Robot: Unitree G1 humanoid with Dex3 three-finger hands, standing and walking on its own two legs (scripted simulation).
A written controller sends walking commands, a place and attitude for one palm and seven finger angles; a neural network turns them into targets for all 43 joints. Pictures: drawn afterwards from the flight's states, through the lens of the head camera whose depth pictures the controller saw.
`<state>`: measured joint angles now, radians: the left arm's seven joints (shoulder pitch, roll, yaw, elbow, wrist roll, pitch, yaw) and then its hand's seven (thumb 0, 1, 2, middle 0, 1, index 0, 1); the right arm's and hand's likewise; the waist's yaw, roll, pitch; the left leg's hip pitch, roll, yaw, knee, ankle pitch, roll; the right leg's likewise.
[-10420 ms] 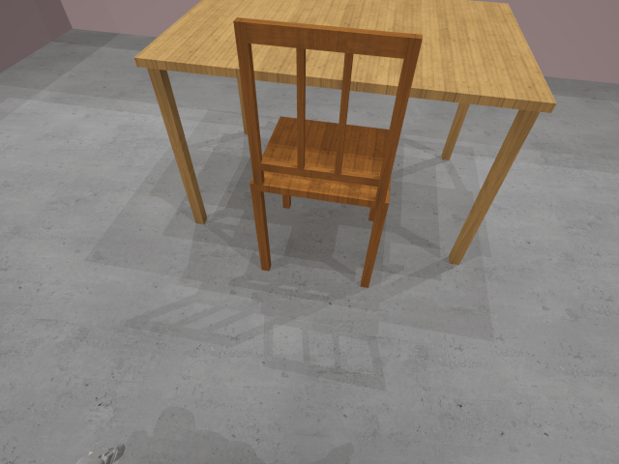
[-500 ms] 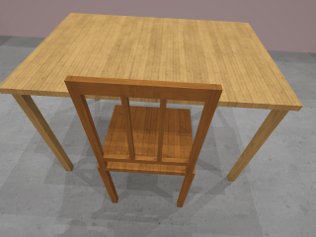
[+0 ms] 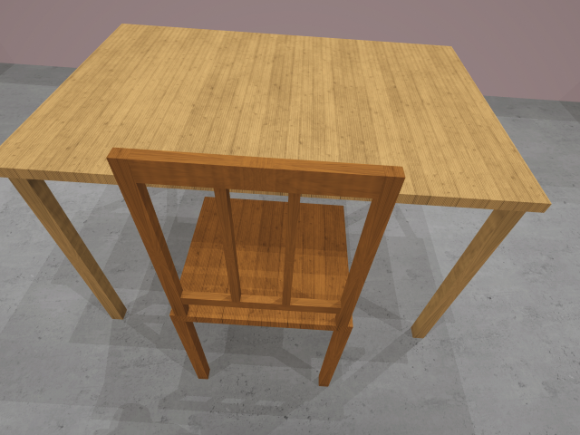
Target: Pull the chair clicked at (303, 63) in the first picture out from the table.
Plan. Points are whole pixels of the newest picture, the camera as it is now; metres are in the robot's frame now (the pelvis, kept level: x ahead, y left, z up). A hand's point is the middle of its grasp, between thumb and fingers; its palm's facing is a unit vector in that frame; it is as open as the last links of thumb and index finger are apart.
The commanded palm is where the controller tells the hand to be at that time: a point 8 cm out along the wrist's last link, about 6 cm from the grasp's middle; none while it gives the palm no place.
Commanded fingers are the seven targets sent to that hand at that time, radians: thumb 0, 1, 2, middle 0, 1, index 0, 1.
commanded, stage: look again from close up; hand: left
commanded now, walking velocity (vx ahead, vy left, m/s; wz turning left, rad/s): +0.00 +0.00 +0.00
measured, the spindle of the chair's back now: (230, 251) +0.43 +0.14 -0.05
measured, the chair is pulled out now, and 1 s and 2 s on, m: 0.00 0.00 0.00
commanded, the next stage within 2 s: none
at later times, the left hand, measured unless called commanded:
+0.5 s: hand out of the picture -0.01 +0.15 -0.18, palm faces +0.03 -0.98 -0.18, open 7.4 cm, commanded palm none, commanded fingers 0.00 0.90 0.90 -0.20 -0.30 -0.20 -0.30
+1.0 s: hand out of the picture -0.02 +0.13 -0.17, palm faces +0.04 -0.98 -0.18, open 7.4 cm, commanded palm none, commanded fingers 0.00 0.90 0.90 -0.20 -0.30 -0.20 -0.30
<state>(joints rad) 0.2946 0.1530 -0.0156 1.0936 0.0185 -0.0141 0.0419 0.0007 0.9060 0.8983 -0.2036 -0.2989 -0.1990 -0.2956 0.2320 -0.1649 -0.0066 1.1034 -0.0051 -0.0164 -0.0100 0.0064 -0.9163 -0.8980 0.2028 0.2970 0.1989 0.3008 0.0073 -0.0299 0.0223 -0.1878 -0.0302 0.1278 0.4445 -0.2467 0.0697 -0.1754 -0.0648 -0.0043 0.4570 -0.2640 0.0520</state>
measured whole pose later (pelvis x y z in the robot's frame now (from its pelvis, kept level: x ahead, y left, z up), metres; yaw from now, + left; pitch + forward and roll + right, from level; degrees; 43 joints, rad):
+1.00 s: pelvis +0.01 -0.03 +0.00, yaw +0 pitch -1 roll +0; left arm 0.33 0.13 -0.01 1.13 0.01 -0.02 0.04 0.00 0.90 0.90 -0.20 -0.30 -0.20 -0.30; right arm 0.28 -0.14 0.00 1.14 0.00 -0.02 -0.02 0.01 -0.91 -0.90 0.20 0.30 0.20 0.30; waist 0.01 0.00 0.02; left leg -0.16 0.00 0.11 0.40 -0.23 0.03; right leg -0.15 -0.03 -0.02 0.43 -0.26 0.01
